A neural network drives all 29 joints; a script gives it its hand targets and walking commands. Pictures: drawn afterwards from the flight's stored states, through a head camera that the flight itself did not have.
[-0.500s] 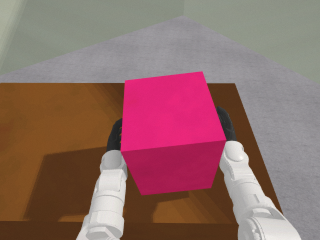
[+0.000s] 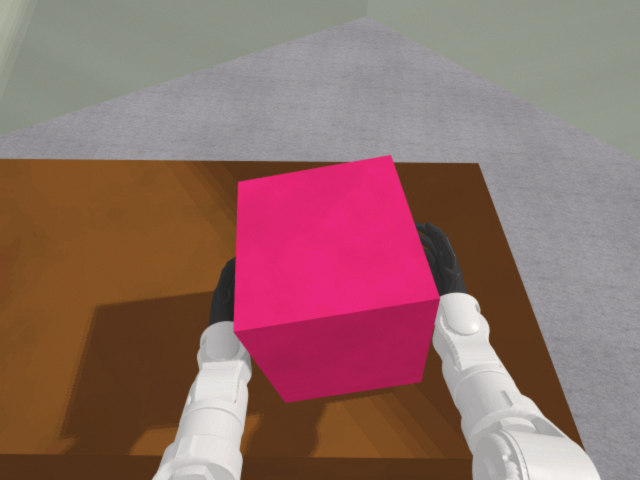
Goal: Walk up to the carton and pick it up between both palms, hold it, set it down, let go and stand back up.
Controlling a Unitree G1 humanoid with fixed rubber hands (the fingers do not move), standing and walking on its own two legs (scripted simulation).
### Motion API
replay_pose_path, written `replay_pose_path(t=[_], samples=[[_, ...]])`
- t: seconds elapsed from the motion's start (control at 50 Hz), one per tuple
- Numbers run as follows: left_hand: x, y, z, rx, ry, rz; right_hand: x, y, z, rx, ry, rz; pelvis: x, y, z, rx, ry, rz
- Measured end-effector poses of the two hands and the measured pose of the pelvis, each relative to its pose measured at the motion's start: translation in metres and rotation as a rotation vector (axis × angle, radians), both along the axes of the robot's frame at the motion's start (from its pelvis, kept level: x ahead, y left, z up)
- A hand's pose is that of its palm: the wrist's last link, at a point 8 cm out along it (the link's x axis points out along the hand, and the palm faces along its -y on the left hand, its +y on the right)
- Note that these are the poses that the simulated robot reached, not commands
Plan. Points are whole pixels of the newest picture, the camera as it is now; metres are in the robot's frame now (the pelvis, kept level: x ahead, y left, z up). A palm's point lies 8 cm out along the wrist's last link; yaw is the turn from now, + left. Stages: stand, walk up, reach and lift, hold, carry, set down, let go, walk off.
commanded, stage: set down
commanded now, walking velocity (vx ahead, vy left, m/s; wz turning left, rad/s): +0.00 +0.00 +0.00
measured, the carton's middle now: (334, 287) +0.38 -0.01 +0.01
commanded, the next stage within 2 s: none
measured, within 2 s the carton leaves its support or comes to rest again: rests again in 0.40 s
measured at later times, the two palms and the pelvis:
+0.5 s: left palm (241, 312) +0.35 +0.12 +0.00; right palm (454, 289) +0.37 -0.17 +0.01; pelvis -0.01 -0.01 +0.00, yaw -1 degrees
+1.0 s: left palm (220, 307) +0.36 +0.14 +0.00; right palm (457, 286) +0.38 -0.18 +0.00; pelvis -0.03 +0.00 -0.01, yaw -3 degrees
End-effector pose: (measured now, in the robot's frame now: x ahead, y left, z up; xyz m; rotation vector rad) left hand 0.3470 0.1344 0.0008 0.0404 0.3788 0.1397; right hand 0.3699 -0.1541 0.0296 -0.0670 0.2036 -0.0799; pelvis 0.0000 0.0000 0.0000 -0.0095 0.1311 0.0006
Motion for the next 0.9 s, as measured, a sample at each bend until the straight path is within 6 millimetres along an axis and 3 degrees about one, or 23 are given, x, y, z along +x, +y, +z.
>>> replay_pose_path(t=[0.36,0.6,0.78,0.9], samples=[[0.008,-0.012,-0.002,0.010,-0.032,0.023,0.009,-0.014,-0.017,0.023,0.008,0.007,-0.003,-0.003,-0.001,-0.002,0.067,-0.028],[0.008,-0.021,-0.006,-0.008,-0.078,0.009,-0.002,-0.023,-0.029,0.007,0.013,-0.022,-0.011,-0.011,-0.002,0.013,0.085,-0.024],[0.010,-0.016,-0.004,0.015,-0.095,-0.025,0.001,-0.024,-0.029,0.018,0.045,-0.011,-0.021,-0.008,-0.005,0.013,0.117,-0.049],[0.012,-0.002,0.002,-0.004,-0.119,0.022,0.005,-0.024,-0.030,0.056,0.082,-0.009,-0.028,-0.003,-0.010,0.007,0.161,-0.053]])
